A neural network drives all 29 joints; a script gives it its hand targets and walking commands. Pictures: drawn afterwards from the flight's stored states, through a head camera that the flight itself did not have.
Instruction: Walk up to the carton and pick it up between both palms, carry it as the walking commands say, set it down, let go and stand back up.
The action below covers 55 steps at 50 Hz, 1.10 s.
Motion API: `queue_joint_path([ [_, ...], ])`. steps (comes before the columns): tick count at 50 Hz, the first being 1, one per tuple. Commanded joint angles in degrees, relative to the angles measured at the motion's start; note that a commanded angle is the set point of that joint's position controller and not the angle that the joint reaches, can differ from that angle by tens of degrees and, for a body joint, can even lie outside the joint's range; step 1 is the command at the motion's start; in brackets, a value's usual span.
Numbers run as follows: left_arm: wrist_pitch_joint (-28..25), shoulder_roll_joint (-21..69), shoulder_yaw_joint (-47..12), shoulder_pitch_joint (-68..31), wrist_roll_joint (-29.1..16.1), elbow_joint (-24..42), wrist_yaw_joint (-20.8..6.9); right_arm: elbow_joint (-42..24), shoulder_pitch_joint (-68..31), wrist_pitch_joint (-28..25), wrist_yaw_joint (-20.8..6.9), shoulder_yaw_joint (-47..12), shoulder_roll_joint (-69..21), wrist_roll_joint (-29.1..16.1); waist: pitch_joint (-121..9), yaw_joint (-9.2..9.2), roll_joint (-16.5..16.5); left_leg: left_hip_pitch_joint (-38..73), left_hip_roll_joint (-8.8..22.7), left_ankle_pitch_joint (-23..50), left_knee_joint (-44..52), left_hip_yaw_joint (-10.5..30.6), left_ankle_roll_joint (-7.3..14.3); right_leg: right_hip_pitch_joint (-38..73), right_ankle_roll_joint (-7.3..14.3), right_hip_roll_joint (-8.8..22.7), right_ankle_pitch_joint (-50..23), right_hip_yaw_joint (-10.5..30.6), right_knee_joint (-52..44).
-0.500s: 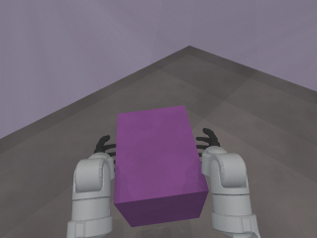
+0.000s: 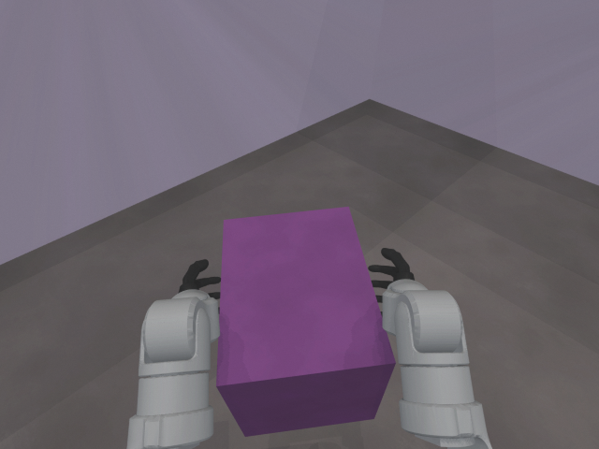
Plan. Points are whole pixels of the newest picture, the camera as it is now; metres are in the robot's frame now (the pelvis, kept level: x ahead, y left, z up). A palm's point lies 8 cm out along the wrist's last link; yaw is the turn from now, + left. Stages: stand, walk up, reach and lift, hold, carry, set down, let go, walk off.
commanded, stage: carry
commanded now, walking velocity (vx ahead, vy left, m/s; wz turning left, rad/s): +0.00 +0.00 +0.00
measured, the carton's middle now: (298, 318) +0.32 +0.00 +0.01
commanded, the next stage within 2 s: hold in 1.68 s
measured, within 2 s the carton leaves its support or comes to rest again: neither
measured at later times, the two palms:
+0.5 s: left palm (171, 298) +0.31 +0.18 +0.08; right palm (369, 281) +0.32 -0.09 +0.09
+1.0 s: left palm (174, 293) +0.32 +0.17 +0.08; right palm (369, 282) +0.32 -0.09 +0.09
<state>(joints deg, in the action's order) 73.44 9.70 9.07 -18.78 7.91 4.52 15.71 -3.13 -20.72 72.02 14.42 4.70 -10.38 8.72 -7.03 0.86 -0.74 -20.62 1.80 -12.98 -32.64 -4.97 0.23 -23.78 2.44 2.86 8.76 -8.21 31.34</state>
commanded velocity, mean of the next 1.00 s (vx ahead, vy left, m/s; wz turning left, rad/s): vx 0.00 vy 0.00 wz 0.00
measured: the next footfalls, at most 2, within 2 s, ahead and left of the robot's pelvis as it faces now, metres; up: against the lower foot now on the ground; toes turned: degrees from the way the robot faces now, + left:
none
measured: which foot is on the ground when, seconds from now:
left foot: down 0.00-1.00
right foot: down 0.00-1.00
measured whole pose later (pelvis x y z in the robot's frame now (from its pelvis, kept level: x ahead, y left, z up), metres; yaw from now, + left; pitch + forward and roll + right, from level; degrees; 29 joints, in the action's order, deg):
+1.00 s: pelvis +0.03 +0.03 +0.00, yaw +0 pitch +3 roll +0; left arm 67.2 9.4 8.7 -17.6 10.0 1.8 13.3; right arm -0.3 -19.0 66.3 13.3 3.6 -9.9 9.1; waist -7.4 0.0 -0.8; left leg -20.2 0.2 -16.0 -33.1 -5.9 2.3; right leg -23.6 -0.2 4.4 11.2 -7.1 32.0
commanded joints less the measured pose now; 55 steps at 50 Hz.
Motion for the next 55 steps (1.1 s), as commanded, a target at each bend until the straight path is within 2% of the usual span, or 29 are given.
queue_joint_path([
  [1,-3.1,60.1,-36.3,-40.1,-25.3,4.8,-23.5,-0.1,-29.6,-1.5,-22.5,-32.0,-61.8,-25.1,-12.2,-0.84,1.3,-1.4,3.7,-8.6,7.1,5.9,1.4,7.6,-1.8,6.8,14.1,8.8,-9.1],
  [4,-2.8,59.6,-35.9,-37.2,-25.0,5.0,-23.7,-4.4,-31.0,-1.3,-22.3,-34.6,-62.3,-26.5,-12.2,-0.71,-4.6,-0.5,2.4,-9.5,4.7,4.3,0.7,5.0,-2.1,7.6,19.1,10.4,-11.5],
  [5,-2.6,60.5,-36.4,-37.5,-25.6,5.1,-23.9,-7.4,-34.9,-2.0,-22.3,-33.9,-61.3,-27.1,-10.9,-0.66,1.8,-0.8,3.9,-12.0,6.8,6.2,1.3,4.0,-2.4,7.0,18.1,9.6,-10.9],
  [9,-3.2,59.8,-35.9,-38.3,-25.5,4.3,-23.6,-0.5,-28.6,-1.3,-22.2,-32.3,-61.3,-25.0,-11.9,-0.84,1.1,-2.3,4.0,-13.4,8.1,6.7,1.5,5.4,-1.9,6.2,16.4,8.6,-8.7],
  [14,-5.7,60.2,-34.4,-39.3,-23.8,2.6,-23.2,0.4,-30.0,-4.5,-21.9,-28.7,-59.4,-22.4,-19.4,-0.99,5.7,5.5,6.1,8.9,5.7,6.9,2.1,8.5,-2.5,5.3,-0.9,6.8,-2.8],
  [16,-5.2,60.7,-39.6,-41.5,-27.9,12.5,-22.9,-7.0,-30.7,-4.1,-21.4,-32.8,-61.3,-26.4,-20.4,-0.87,6.5,5.7,6.9,11.6,5.2,7.2,2.2,9.6,-2.8,5.6,-2.8,6.1,-2.4],
  [17,-6.4,59.9,-35.8,-41.2,-24.8,7.6,-22.8,-0.3,-28.3,-5.1,-21.8,-29.3,-60.9,-22.9,-19.9,-0.9,3.9,2.9,7.6,7.8,6.0,8.1,2.9,11.6,-2.9,5.1,-0.5,5.3,-1.9],
  [18,-5.5,61.0,-38.7,-39.0,-26.4,11.2,-22.8,-10.1,-33.4,-4.7,-21.6,-33.4,-60.8,-26.4,-20.0,-0.88,2.5,3.8,7.6,7.9,5.8,8.4,2.7,11.6,-2.8,5.2,-0.6,6.1,-2.9],
  [19,-6.8,58.4,-32.8,-34.6,-22.1,0.9,-23.0,0.7,-28.3,-5.7,-21.5,-28.7,-58.8,-21.7,-21.8,-0.74,-0.9,6.0,8.0,11.3,4.9,8.5,3.3,12.1,-2.4,5.5,-4.1,6.5,-2.0],
  [21,-6.2,59.7,-39.1,-36.1,-26.3,12.1,-22.9,-9.5,-27.0,-5.2,-21.3,-33.7,-59.0,-24.8,-23.4,-0.52,0.6,8.6,7.1,17.1,3.1,6.0,3.0,11.5,-2.6,6.0,-9.0,5.3,-0.8],
  [22,-7.4,58.7,-35.0,-37.3,-23.4,6.5,-22.9,-0.9,-26.6,-5.9,-21.9,-30.0,-60.1,-21.7,-22.5,-0.49,-0.1,7.1,7.2,16.6,3.4,7.2,2.8,12.0,-3.2,6.0,-9.0,5.7,-1.1],
  [24,-5.4,61.3,-40.4,-34.4,-26.5,10.2,-22.9,-9.8,-28.4,-4.6,-21.8,-33.7,-59.2,-26.0,-22.0,-0.62,6.5,7.3,6.4,16.2,3.6,6.7,2.7,9.5,-3.4,6.6,-8.1,6.4,-0.9],
  [27,-4.4,60.2,-39.5,-35.5,-25.9,9.6,-23.3,-5.1,-26.6,-3.4,-22.3,-34.0,-61.2,-24.9,-17.2,-0.68,3.1,3.6,7.4,8.1,4.9,8.5,2.8,9.9,-2.7,6.5,-1.5,7.3,-3.8],
  [28,-6.6,57.0,-29.8,-32.0,-18.3,-7.2,-23.6,10.8,-22.8,-5.5,-22.4,-25.7,-57.0,-17.1,-17.9,-0.5,-0.7,4.8,7.1,9.3,4.4,8.1,3.0,10.4,-2.9,6.0,-1.5,5.3,-3.0],
  [31,-6.3,59.4,-40.7,-36.0,-26.2,13.4,-23.1,-8.3,-25.3,-4.5,-22.9,-36.5,-60.3,-26.9,-18.6,-0.69,-1.1,5.3,7.5,12.5,4.1,7.3,2.9,10.3,-2.8,6.4,-5.1,6.3,-2.1],
  [34,-6.8,59.5,-32.9,-34.8,-20.9,-1.2,-23.4,1.8,-29.4,-5.9,-22.5,-29.3,-58.8,-22.0,-16.6,-0.61,0.7,3.3,6.9,5.3,6.0,8.7,2.8,10.3,-2.7,6.1,-0.4,5.9,-2.9],
  [37,-7.1,61.0,-40.5,-38.5,-26.7,12.6,-23.3,-11.6,-30.0,-6.0,-22.7,-36.5,-60.1,-27.4,-16.4,-0.94,3.9,2.7,5.7,4.3,5.9,5.9,1.9,9.8,-2.4,7.3,-2.6,6.9,-3.1],
  [38,-9.4,58.0,-28.9,-33.3,-17.6,-7.1,-24.0,7.3,-27.1,-8.3,-23.0,-26.6,-57.2,-17.9,-14.1,-0.9,-1.1,1.2,6.5,1.4,6.4,6.7,2.4,10.8,-2.3,6.6,-1.0,6.6,-4.3],
  [39,-9.2,59.9,-35.6,-36.0,-22.3,2.2,-23.5,0.1,-27.6,-7.7,-22.7,-30.5,-58.5,-22.0,-14.3,-0.86,4.0,3.1,5.9,3.8,7.3,7.7,2.0,7.2,-1.9,6.7,1.1,7.6,-2.9],
  [43,-7.2,61.8,-41.0,-40.8,-27.6,15.5,-22.7,-11.8,-30.8,-6.1,-22.3,-36.1,-61.5,-27.5,-19.5,-0.63,4.5,6.6,7.2,17.0,4.8,7.0,2.7,10.1,-2.7,5.8,-4.2,5.8,-1.2],
  [44,-6.4,61.2,-39.4,-34.7,-26.1,8.8,-23.1,-8.8,-29.0,-5.5,-22.0,-34.8,-60.3,-26.1,-18.9,-0.65,-0.2,6.6,7.7,14.1,4.6,6.7,3.0,10.6,-3.2,5.5,-3.2,5.6,-2.7],
  [45,-9.3,55.0,-28.3,-31.6,-16.0,-6.8,-22.7,11.3,-21.9,-8.1,-22.5,-23.9,-56.3,-16.4,-20.6,-0.69,2.0,6.6,7.8,14.3,4.5,7.7,3.5,11.5,-2.4,6.0,-3.5,6.2,-1.8],
  [47,-10.6,56.2,-29.8,-29.7,-17.2,-5.1,-23.3,3.9,-27.5,-9.8,-22.0,-28.2,-56.3,-19.6,-22.6,-0.7,-2.5,7.7,6.7,15.3,3.8,7.7,3.2,12.0,-2.2,6.1,-8.9,6.1,-0.9],
  [48,-9.4,59.8,-40.6,-33.0,-25.7,13.8,-23.3,-15.3,-30.1,-8.5,-22.5,-38.3,-59.5,-28.4,-20.9,-0.81,0.6,7.8,6.2,15.5,3.6,5.7,2.7,11.1,-2.8,6.6,-9.9,6.0,-0.9],
  [50,-8.3,61.4,-41.8,-37.5,-27.1,15.5,-23.2,-12.7,-28.3,-7.5,-22.3,-36.2,-60.3,-27.2,-20.3,-1.09,5.7,7.3,7.1,19.6,3.3,6.3,2.8,10.3,-2.4,6.3,-7.1,6.2,-1.1],
  [51,-10.8,56.0,-27.7,-29.4,-15.0,-4.6,-23.3,7.4,-24.4,-9.8,-22.3,-24.0,-55.3,-16.0,-19.6,-0.88,2.3,8.2,7.0,18.0,3.4,5.9,2.9,10.1,-2.2,5.6,-5.8,5.1,-1.0],
  [53,-10.3,56.7,-32.5,-29.2,-18.0,-1.4,-23.2,3.6,-22.9,-9.2,-21.8,-28.7,-56.2,-18.8,-16.9,-0.96,4.0,4.5,6.5,11.7,4.5,6.2,3.0,10.7,-2.3,6.6,-5.7,6.2,-1.7],
  [54,-9.4,58.8,-40.1,-34.4,-24.9,12.2,-23.4,-10.5,-25.9,-8.6,-22.0,-36.5,-58.9,-25.6,-16.2,-0.92,2.1,3.0,6.4,2.0,6.1,6.5,3.6,10.3,-2.2,5.8,-0.8,6.4,-3.5],
  [55,-8.8,58.5,-38.9,-33.5,-23.6,9.9,-23.3,-6.3,-25.4,-7.5,-22.5,-35.1,-59.4,-24.7,-15.0,-0.82,3.1,3.1,6.6,0.9,6.8,7.0,3.7,9.6,-2.1,5.6,1.7,6.5,-3.9],
])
